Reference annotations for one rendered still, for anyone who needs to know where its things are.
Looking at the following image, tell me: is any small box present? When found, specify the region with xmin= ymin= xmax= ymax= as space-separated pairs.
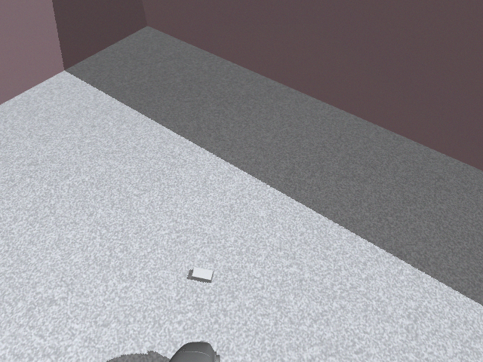
xmin=192 ymin=267 xmax=214 ymax=283

